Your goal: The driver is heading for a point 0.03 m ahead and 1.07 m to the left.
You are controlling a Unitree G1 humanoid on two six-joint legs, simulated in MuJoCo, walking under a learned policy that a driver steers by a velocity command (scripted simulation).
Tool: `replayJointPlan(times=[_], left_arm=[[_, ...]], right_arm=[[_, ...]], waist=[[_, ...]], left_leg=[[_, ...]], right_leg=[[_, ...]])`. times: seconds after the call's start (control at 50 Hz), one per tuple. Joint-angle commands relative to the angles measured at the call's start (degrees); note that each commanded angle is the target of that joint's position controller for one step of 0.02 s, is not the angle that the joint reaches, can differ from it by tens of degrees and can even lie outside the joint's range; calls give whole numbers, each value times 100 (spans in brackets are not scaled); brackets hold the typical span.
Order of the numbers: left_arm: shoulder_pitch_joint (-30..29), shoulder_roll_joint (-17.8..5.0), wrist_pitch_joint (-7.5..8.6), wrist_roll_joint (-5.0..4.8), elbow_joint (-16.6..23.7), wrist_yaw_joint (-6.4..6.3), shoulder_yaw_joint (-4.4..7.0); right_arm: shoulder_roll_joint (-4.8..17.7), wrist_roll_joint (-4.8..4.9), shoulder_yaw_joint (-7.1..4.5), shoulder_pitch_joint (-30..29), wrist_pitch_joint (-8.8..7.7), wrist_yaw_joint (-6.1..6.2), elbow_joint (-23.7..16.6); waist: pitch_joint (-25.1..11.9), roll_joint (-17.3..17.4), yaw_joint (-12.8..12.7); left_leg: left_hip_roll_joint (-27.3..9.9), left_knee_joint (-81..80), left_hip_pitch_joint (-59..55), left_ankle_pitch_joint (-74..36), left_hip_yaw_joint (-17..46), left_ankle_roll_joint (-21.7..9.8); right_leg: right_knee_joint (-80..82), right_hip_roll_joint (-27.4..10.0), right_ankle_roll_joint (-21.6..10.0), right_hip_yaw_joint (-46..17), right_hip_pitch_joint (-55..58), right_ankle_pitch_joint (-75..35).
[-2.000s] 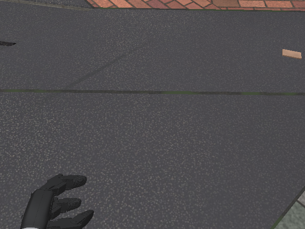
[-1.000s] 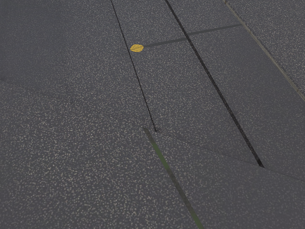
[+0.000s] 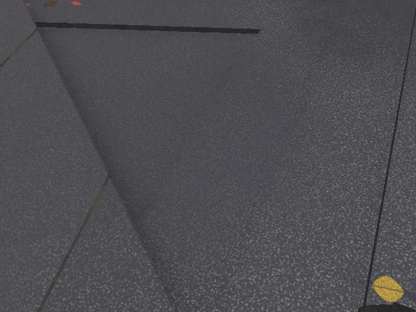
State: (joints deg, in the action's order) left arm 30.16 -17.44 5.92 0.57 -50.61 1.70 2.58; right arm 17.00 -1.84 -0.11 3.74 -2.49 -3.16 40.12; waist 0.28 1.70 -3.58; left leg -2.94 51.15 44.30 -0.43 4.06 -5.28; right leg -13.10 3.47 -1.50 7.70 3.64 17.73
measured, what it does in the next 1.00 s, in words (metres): goes down, turning left: left foot, then right foot 0.11 m lower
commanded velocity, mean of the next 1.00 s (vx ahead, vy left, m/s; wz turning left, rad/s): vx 0.92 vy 0.00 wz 0.89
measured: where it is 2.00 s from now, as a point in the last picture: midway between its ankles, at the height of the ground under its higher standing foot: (40, 160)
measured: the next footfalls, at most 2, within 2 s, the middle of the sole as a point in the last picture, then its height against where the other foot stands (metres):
left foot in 0.16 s outside the picture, level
right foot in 0.52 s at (240, 272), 0.11 m lower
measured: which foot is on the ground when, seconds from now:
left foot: up 0.00-0.14, down 0.16-0.52, up 0.54-0.80, down 0.82-1.00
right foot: down 0.00-0.18, up 0.20-0.50, down 0.52-0.80, up 0.82-1.00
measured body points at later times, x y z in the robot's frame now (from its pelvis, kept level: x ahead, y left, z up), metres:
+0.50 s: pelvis +0.51 +0.05 -0.05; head +0.51 +0.06 +0.40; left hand +0.64 +0.37 -0.09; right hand +0.60 -0.24 -0.17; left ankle +0.33 +0.09 -0.72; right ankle +0.66 -0.05 -0.78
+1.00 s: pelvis +0.87 +0.26 -0.15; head +0.90 +0.31 +0.30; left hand +0.75 +0.52 -0.26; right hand +1.14 +0.17 -0.28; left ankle +0.82 +0.25 -0.88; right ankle +1.04 +0.19 -0.78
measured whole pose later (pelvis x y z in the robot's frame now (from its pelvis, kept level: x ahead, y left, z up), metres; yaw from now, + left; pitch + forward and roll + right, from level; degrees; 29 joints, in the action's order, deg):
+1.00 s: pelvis +0.87 +0.26 -0.15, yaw +56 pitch +1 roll +1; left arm 9.9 -14.2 1.6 2.7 -38.4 -0.5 0.4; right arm 14.9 -1.2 -2.7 15.4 -0.1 1.1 46.7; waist 6.0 -1.2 -1.1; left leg 11.6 29.9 11.9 17.7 4.0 -9.2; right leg -72.1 -6.6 6.1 -3.1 -39.7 23.3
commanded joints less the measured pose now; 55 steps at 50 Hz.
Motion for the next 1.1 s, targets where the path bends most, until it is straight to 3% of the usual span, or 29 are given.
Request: replayJointPlan(times=[0.02,0.08,0.12,0.16,0.18,0.2,0.22,0.26,0.32,0.42,0.46,0.5,0.54,0.56,0.58,0.6,0.62,0.64,0.66,0.72,0.8,0.82,0.84,0.86,0.88,0.92,0.96,1.04,1.1], left_arm=[[-524,-607,248,-101,413,-19,59],[-297,-942,160,-42,273,-129,119],[-689,-1305,-25,52,427,-272,217],[-1291,-1499,-289,98,675,-332,295],[-1221,-1114,-278,211,732,-301,229],[-802,-558,-196,39,1191,-171,51],[-1831,-782,-48,78,1395,-174,6],[-1941,-812,34,68,1311,-88,5],[-2475,-623,-318,304,1610,-53,24],[-1829,-231,-276,-44,1452,-7,-78],[-1061,-418,-193,6,1139,-41,16],[822,-772,-147,99,408,-125,250],[488,-597,-86,365,346,-141,162],[79,-865,-21,532,517,-138,182],[-233,-833,74,380,589,-183,276],[-426,-352,181,320,415,-184,160],[-505,-273,204,349,337,-214,99],[-1056,-535,331,253,367,-266,103],[-1453,-239,388,192,268,-269,5],[-1436,-271,397,-60,93,-243,-15],[-1576,-565,122,-39,171,-330,64],[-2167,-791,15,-138,311,-317,179],[-1864,-668,-31,11,612,-254,170],[-817,-397,-21,72,1004,-255,47],[-857,-547,-79,71,1148,-299,34],[-1120,-552,-282,207,1312,-255,43],[-1320,-597,-479,290,1506,-216,22],[-951,-298,-503,88,1468,-319,-87],[-834,-567,-483,-84,1462,-486,14]], right_arm=[[133,21,16,-781,-89,-192,-479],[214,5,-33,-820,-108,-232,-383],[537,16,-197,559,-80,-88,84],[1094,-64,-492,2591,-51,103,695],[1552,-28,-704,2864,33,209,863],[1756,65,-741,2320,123,264,605],[1534,68,-701,2592,70,397,545],[1294,4,-693,2061,10,482,703],[993,39,-553,1051,-251,544,647],[936,108,-595,814,-474,446,683],[884,-1,-599,869,-353,508,768],[829,-15,-573,122,-213,559,508],[-63,191,-299,-1,-151,489,-29],[-252,349,-242,1079,-119,572,-334],[-159,56,-145,581,-54,608,-311],[-88,-126,-174,-165,79,561,-338],[51,-134,-239,-510,114,451,-446],[79,-100,-200,-474,53,261,-845],[166,-13,-187,-864,61,125,-964],[-160,53,-108,-488,70,-219,-689],[368,-68,-330,1998,78,66,319],[664,58,-503,2679,109,144,592],[1099,69,-569,1989,100,223,551],[1344,39,-594,2041,76,264,333],[1178,77,-627,1910,109,359,206],[931,43,-560,1011,144,577,57],[853,104,-525,568,102,523,-51],[810,51,-661,183,53,381,-111],[624,118,-700,308,38,424,-110]], waist=[[906,-240,239],[736,-455,301],[-210,-978,1066],[-991,-899,2046],[-840,224,1840],[-1536,1704,1080],[-1209,465,1488],[-176,-603,816],[301,-393,135],[-89,-287,-97],[23,-286,-427],[-350,-618,-1415],[-201,-704,-723],[-819,-1946,82],[-400,-1525,-4],[605,-303,135],[614,319,133],[964,-495,616],[1462,-600,700],[594,-368,780],[-725,-578,1833],[-655,311,2348],[0,1038,1510],[-983,853,921],[-1292,168,975],[-316,-269,337],[276,-439,-78],[-594,-171,-216],[-870,-132,-235]], left_leg=[[30,-1115,-1161,-1307,-669,-163],[419,-1643,-1533,-1058,-1077,-403],[782,-919,-2361,-254,-1117,-724],[1078,-969,-4919,1134,-963,-1096],[397,-1258,-6080,1166,91,-1524],[-891,-2043,-7742,1591,3250,-2647],[-892,-3054,-7109,1018,3642,-2157],[-586,-3374,-5227,1396,3188,-1694],[177,-3338,-2150,1877,2193,-1209],[754,-2315,-490,2153,1496,-772],[1016,-782,-672,2000,1327,-552],[1278,2673,-748,1946,617,-363],[1267,5403,804,3796,313,-480],[725,5895,1841,3399,73,-477],[140,5632,2350,2741,623,-373],[-35,5539,2662,2811,835,-228],[-59,5150,2585,2741,537,-155],[-385,3410,2138,2008,648,-33],[-367,2032,1014,1550,416,99],[96,48,-2324,-1061,-574,-33],[674,-1183,-4919,-482,-830,-622],[293,-2488,-6101,-1231,-228,-1033],[-71,-2399,-5941,-3129,322,-1042],[-1367,-1431,-7198,-6607,1583,-1791],[-1555,-1880,-6911,-5991,2063,-2196],[-1051,-2825,-5098,-3273,2155,-1904],[-496,-3078,-3088,-3932,1503,-1434],[604,-2049,-2340,-4806,719,-570],[839,-878,-2522,-2850,1186,8]], right_leg=[[1415,-1261,-435,174,-1625,-2520],[936,-1368,-214,590,-516,-4533],[-825,-1602,22,742,344,-7704],[-4213,-1676,-53,588,-1079,-7859],[-6622,-929,59,454,-2734,-2868],[-8404,-71,507,-270,-5478,1397],[-7603,-336,485,-850,-5686,1176],[-5686,-819,381,-1173,-4843,801],[-3650,-908,518,-1268,-2600,325],[-2380,-461,622,-808,250,-3470],[-1498,-483,557,-814,854,-3635],[-298,-954,242,-928,1778,-4688],[-1455,-1703,241,-1446,2037,-5128],[-1964,-3159,-502,-3182,2493,-4610],[-925,-3754,-1105,-4538,1432,-2645],[-549,-3345,-965,-4024,550,-1891],[-428,-2856,-702,-3330,260,-1421],[-8,-2797,-516,-3208,-725,-1252],[620,-2123,-332,-2181,-2187,-733],[772,-1362,-167,-487,-3089,-1608],[-3503,-1518,126,80,-2135,-6878],[-6347,-699,379,404,-3445,-3141],[-7992,-283,438,224,-4568,938],[-8555,-699,687,-635,-5332,1640],[-8559,-761,740,-873,-5599,1219],[-7674,-956,849,-1003,-5733,1224],[-5979,-980,888,-788,-4406,974],[-3773,-396,511,-375,-2326,-1141],[-2090,-189,437,-794,-1196,-2518]])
